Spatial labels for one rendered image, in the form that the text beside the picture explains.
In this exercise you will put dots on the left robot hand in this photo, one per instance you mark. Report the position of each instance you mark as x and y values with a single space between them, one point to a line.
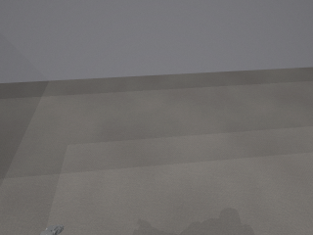
53 230

